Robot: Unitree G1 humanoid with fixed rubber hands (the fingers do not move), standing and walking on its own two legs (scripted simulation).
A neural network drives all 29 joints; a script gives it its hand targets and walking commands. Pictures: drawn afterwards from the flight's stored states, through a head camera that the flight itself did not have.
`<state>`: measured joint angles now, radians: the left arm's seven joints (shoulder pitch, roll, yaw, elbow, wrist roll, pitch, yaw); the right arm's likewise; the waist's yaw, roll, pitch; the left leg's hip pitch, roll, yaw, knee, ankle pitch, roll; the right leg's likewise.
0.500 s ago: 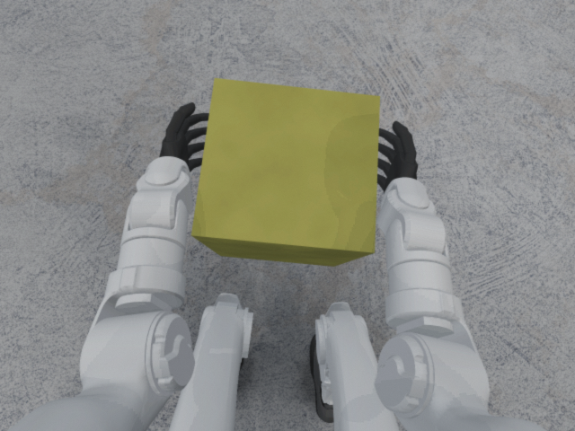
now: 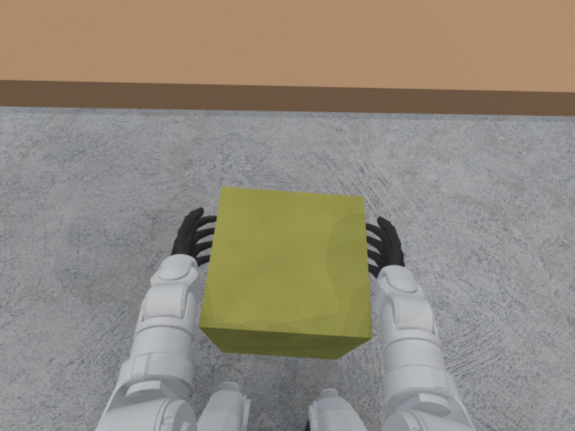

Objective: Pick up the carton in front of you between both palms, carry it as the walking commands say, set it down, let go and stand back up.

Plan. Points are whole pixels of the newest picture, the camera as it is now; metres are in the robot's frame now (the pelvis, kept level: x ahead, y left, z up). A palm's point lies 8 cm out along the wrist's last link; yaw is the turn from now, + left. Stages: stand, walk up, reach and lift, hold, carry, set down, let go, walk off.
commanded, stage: reach and lift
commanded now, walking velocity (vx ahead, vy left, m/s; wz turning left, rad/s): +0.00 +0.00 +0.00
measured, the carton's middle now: (285, 282) +0.36 +0.01 -0.10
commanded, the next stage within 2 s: hold in 1.46 s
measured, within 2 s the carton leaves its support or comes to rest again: neither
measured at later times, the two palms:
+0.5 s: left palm (163, 243) +0.32 +0.15 +0.11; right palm (437, 251) +0.33 -0.15 +0.11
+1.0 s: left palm (157, 238) +0.32 +0.15 +0.12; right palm (437, 247) +0.33 -0.15 +0.12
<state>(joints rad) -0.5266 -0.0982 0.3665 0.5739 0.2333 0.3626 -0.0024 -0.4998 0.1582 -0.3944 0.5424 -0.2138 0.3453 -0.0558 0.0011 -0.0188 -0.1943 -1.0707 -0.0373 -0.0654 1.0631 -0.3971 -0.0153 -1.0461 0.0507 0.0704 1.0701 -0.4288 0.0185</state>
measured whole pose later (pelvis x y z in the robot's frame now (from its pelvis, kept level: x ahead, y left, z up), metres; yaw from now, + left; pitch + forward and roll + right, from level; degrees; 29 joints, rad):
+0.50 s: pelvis +0.03 +0.00 +0.09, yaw +0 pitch -1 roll +0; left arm -0.28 -0.16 0.28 0.38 0.27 0.57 0.00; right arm -0.29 0.16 -0.28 0.40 -0.27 0.56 -0.01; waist 0.01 -0.01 -0.06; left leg -0.23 -0.02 -0.07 0.46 -0.21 -0.01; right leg -0.22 0.03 0.08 0.47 -0.24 0.00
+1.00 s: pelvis +0.03 +0.00 +0.09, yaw +0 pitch -5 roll +0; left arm -0.32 -0.17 0.30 0.35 0.31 0.63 -0.02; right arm -0.33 0.17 -0.31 0.36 -0.31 0.62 0.02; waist 0.00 -0.01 0.03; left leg -0.14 -0.02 -0.07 0.41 -0.19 -0.01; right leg -0.12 0.02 0.09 0.42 -0.22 0.01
